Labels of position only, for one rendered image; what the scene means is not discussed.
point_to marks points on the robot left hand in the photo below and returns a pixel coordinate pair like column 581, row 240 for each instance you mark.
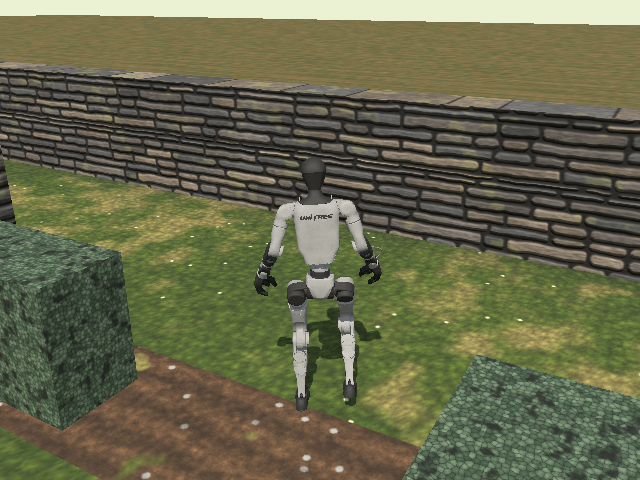
column 259, row 282

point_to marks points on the left robot upper arm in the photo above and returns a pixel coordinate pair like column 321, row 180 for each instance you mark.
column 285, row 212

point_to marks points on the robot right hand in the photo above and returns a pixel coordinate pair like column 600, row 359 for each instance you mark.
column 366, row 270

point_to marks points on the right robot shin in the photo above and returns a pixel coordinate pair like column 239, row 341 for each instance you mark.
column 348, row 351

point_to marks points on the right robot upper arm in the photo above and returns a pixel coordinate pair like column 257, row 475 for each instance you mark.
column 347, row 208

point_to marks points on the left robot forearm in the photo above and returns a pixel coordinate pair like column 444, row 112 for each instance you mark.
column 266, row 264

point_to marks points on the right robot forearm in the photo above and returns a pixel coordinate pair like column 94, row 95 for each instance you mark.
column 369, row 256

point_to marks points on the humanoid robot head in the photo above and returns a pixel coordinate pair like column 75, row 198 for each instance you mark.
column 313, row 172

